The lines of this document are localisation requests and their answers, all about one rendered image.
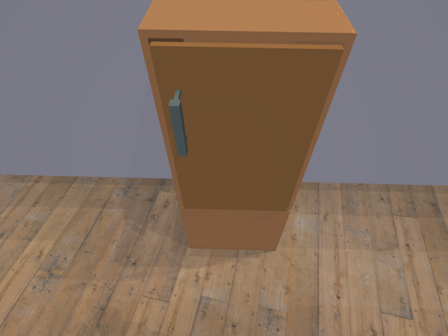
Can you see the handle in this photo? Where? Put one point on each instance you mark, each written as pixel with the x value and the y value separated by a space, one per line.
pixel 176 114

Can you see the cupboard door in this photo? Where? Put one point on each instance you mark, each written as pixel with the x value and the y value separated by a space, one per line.
pixel 250 112

